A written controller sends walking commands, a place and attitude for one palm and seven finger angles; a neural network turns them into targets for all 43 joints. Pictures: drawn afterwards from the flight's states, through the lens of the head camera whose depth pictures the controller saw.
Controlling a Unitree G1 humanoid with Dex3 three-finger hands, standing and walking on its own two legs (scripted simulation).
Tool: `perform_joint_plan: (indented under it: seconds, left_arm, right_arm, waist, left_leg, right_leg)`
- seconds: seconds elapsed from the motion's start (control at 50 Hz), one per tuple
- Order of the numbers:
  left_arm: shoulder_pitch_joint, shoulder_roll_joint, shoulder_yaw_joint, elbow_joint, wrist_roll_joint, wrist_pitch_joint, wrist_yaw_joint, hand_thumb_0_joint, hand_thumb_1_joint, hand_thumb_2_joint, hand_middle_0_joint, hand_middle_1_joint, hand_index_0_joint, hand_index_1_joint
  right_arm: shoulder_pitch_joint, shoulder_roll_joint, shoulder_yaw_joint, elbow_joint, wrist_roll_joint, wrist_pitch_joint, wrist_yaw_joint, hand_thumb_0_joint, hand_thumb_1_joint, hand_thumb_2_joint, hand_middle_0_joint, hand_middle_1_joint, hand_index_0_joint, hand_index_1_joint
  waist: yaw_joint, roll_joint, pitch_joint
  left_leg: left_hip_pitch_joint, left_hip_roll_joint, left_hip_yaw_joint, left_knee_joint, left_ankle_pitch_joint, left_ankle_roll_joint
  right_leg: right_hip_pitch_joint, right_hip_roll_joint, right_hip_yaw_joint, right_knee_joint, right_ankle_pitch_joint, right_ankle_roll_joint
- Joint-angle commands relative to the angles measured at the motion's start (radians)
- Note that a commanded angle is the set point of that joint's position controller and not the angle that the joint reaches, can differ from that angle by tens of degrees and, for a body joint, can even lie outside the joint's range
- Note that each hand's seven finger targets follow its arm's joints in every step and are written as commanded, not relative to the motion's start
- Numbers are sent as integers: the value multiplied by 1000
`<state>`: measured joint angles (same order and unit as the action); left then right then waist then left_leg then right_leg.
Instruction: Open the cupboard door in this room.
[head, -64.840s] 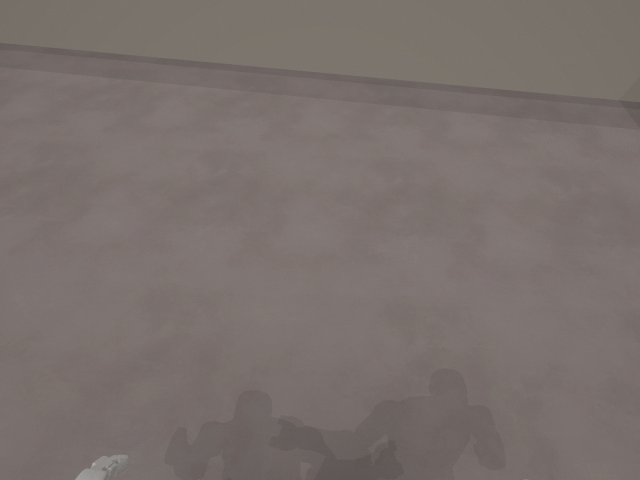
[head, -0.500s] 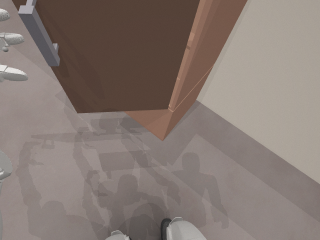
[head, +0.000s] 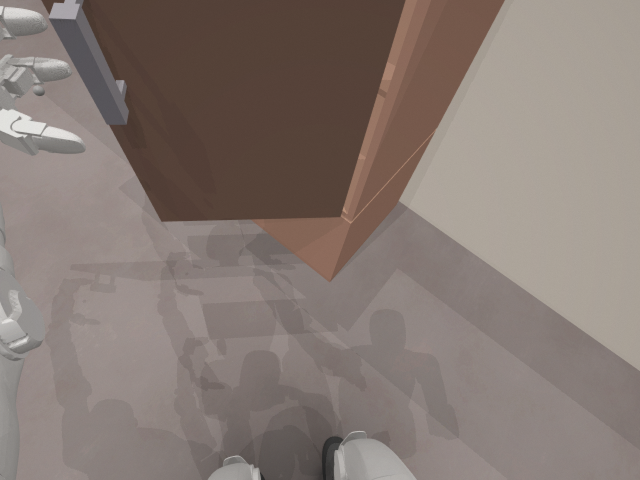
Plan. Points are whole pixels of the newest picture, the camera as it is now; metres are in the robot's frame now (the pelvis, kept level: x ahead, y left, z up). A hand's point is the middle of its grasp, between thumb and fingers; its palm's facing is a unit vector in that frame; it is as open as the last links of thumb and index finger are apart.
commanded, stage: move the hooked fingers beside the handle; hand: left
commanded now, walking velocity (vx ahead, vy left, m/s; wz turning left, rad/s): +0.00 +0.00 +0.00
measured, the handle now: (98, 58) +0.58 +0.20 +0.12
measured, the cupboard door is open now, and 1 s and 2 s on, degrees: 44 44 44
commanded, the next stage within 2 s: slide the fingers in behind the handle in 0.36 s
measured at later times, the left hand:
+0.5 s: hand (24, 91) +0.53 +0.26 +0.12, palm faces -0.03 -1.00 -0.01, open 14.0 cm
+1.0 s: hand (61, 91) +0.53 +0.23 +0.13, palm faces -0.04 -1.00 -0.01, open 14.0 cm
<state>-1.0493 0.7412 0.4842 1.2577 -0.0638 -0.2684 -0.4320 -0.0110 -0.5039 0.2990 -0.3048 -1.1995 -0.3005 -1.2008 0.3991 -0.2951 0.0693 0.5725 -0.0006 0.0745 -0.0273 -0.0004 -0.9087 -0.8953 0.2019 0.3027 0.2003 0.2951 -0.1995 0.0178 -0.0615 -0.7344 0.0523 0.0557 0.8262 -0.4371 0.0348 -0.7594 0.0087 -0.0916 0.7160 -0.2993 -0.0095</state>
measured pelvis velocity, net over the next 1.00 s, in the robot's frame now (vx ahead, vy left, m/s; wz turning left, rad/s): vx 0.01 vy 0.01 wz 0.00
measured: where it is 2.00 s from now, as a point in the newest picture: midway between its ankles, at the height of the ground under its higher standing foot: outside the picture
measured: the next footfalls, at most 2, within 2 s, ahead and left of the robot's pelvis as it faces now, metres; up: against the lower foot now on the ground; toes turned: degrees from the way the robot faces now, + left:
none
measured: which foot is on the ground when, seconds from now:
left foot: down 0.00-1.00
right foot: down 0.00-1.00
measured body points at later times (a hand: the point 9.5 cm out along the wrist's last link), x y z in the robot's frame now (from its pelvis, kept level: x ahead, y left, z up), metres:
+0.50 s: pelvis -0.01 +0.01 +0.00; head +0.14 +0.04 +0.42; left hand +0.53 +0.32 +0.13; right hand -0.05 -0.27 -0.09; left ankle -0.03 +0.09 -0.70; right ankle +0.01 -0.12 -0.70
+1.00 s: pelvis +0.01 +0.01 +0.00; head +0.14 +0.03 +0.43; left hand +0.53 +0.28 +0.13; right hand -0.01 -0.25 -0.11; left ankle -0.03 +0.09 -0.70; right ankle +0.01 -0.12 -0.70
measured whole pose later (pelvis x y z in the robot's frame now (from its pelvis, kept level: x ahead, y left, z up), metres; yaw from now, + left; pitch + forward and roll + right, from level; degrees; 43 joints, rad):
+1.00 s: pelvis +0.01 +0.01 +0.00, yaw +0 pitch +20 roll -4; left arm -1.00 0.65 0.44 1.18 -0.10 -0.27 -0.40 -0.01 -0.50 0.30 -0.30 -1.20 -0.30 -1.20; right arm 0.44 -0.27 0.06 0.60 -0.01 0.08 0.00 0.00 -0.91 -0.90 0.20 0.30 0.20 0.30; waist -0.18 0.03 -0.08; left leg -0.73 0.05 0.05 0.83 -0.45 0.04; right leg -0.75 0.01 -0.09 0.71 -0.31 0.00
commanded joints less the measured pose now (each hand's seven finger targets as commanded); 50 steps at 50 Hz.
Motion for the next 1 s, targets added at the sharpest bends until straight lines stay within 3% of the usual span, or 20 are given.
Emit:
perform_joint_plan:
  seconds: [0.0,0.06,0.12,0.16,0.28,0.3,0.32,0.36,0.4,0.46,0.5,0.56,0.58,0.66,0.68,0.72,0.76,0.86,0.92,0.98]
  left_arm:
    - [-480,395,52,-177,-24,-52,-19,0,-500,300,-300,-1200,-300,-1200]
    - [-439,388,39,-163,-23,-37,-47,0,-500,300,-300,-1200,-300,-1200]
    - [-409,346,13,-127,-41,-18,-69,0,-500,300,-300,-1200,-300,-1200]
    - [-435,378,39,-153,-53,-25,-83,0,-500,300,-300,-1200,-300,-1200]
    - [-483,373,15,-146,-45,-31,-82,0,-500,300,-300,-1200,-300,-1200]
    - [-493,354,2,-154,-45,-31,-79,0,-500,300,-300,-1200,-300,-1200]
    - [-491,382,21,-156,-39,-32,-72,0,-500,300,-300,-1200,-300,-1200]
    - [-514,418,46,-176,-32,-44,-63,0,-500,300,-300,-1200,-300,-1200]
    - [-520,384,26,-201,-29,-51,-57,0,-500,300,-300,-1200,-300,-1200]
    - [-510,387,32,-186,-32,-47,-54,0,-500,300,-300,-1200,-300,-1200]
    - [-490,330,1,-192,-35,-36,-55,0,-500,300,-300,-1200,-300,-1200]
    - [-494,300,-3,-251,-44,-36,-48,0,-500,300,-300,-1200,-300,-1200]
    - [-453,261,-23,-226,-46,-27,-47,0,-500,300,-300,-1200,-300,-1200]
    - [-428,258,8,-248,-66,-21,-22,0,-500,300,-300,-1200,-300,-1200]
    - [-401,217,-18,-223,-65,-12,-18,0,-500,300,-300,-1200,-300,-1200]
    - [-399,225,-11,-220,-57,-9,1,0,-500,300,-300,-1200,-300,-1200]
    - [-413,275,26,-265,-45,-27,20,0,-500,300,-300,-1200,-300,-1200]
    - [-427,188,-20,-317,-52,-63,35,0,-500,300,-300,-1200,-300,-1200]
    - [-410,168,-25,-296,-62,-62,33,0,-500,300,-300,-1200,-300,-1200]
    - [-424,145,-38,-289,-59,-54,38,0,-500,300,-300,-1200,-300,-1200]
  right_arm:
    - [214,-201,-70,-19,10,0,-23,0,-900,-900,200,300,200,300]
    - [218,-200,-68,-16,10,-1,-26,0,-900,-900,200,300,200,300]
    - [228,-205,-69,-17,10,-1,-27,0,-900,-900,200,300,200,300]
    - [236,-211,-71,-11,8,-3,-31,0,-900,-900,200,300,200,300]
    - [244,-211,-68,6,5,-5,-35,0,-900,-900,200,300,200,300]
    - [247,-210,-68,5,4,-7,-32,0,-900,-900,200,300,200,300]
    - [254,-213,-69,7,3,-7,-33,0,-900,-900,200,300,200,300]
    - [257,-213,-68,6,0,-6,-33,0,-900,-900,200,300,200,300]
    - [257,-208,-70,4,-3,-8,-29,0,-900,-900,200,300,200,300]
    - [260,-211,-72,8,-2,-5,-28,0,-900,-900,200,300,200,300]
    - [263,-208,-75,5,-4,-4,-23,0,-900,-900,200,300,200,300]
    - [268,-206,-81,7,-10,-1,-15,0,-900,-900,200,300,200,300]
    - [268,-202,-82,6,-10,1,-11,0,-900,-900,200,300,200,300]
    - [266,-202,-87,0,-11,5,-4,0,-900,-900,200,300,200,300]
    - [258,-196,-86,-4,-9,5,1,0,-900,-900,200,300,200,300]
    - [256,-196,-85,-7,-10,7,4,0,-900,-900,200,300,200,300]
    - [260,-195,-86,-12,-11,8,5,0,-900,-900,200,300,200,300]
    - [244,-181,-93,-14,-10,3,12,0,-900,-900,200,300,200,300]
    - [240,-181,-95,-6,-7,0,11,0,-900,-900,200,300,200,300]
    - [237,-178,-94,2,-7,-2,10,0,-900,-900,200,300,200,300]
  waist:
    - [-2,134,-483]
    - [9,193,-510]
    - [-10,106,-454]
    - [-5,131,-482]
    - [-25,161,-417]
    - [-26,189,-428]
    - [-24,173,-437]
    - [-17,219,-483]
    - [-15,255,-509]
    - [-22,230,-511]
    - [-21,228,-518]
    - [-12,288,-557]
    - [-10,271,-535]
    - [-4,197,-516]
    - [-3,198,-483]
    - [-1,174,-446]
    - [12,192,-495]
    - [5,214,-522]
    - [5,172,-513]
    - [5,184,-511]
  left_leg:
    - [228,-23,-89,-60,470,0]
    - [263,-22,-88,-55,507,-5]
    - [213,-19,-83,-67,447,4]
    - [232,-19,-85,-67,458,1]
    - [215,-16,-91,-66,410,2]
    - [227,-17,-91,-68,410,0]
    - [229,-14,-96,-64,413,0]
    - [267,-12,-104,-57,458,-8]
    - [305,-10,-108,-51,496,-15]
    - [326,-3,-118,-44,532,-20]
    - [350,-1,-120,-43,566,-22]
    - [437,12,-136,-35,691,-44]
    - [438,14,-137,-34,707,-46]
    - [409,16,-134,-39,728,-39]
    - [381,10,-122,-41,692,-32]
    - [339,6,-117,-51,648,-27]
    - [356,6,-121,-48,695,-31]
    - [410,7,-117,-37,726,-34]
    - [400,7,-118,-42,698,-31]
    - [407,5,-125,-44,711,-34]
  right_leg:
    - [311,32,72,-16,399,-4]
    - [291,32,69,-15,404,-8]
    - [289,35,65,-31,379,-2]
    - [290,36,66,-28,382,-5]
    - [221,37,65,-37,310,-7]
    - [211,38,64,-37,299,-9]
    - [207,39,62,-35,289,-9]
    - [202,41,58,-22,303,-12]
    - [188,41,53,-19,310,-14]
    - [169,46,45,-17,317,-12]
    - [158,47,39,-17,325,-12]
    - [122,51,29,-11,337,-14]
    - [109,54,23,-14,332,-15]
    - [153,55,24,-13,377,-12]
    - [152,54,26,-17,372,-11]
    - [169,52,27,-18,368,-11]
    - [199,50,31,-6,402,-14]
    - [190,51,37,-5,416,-11]
    - [201,51,36,-10,405,-10]
    - [191,48,31,-7,401,-11]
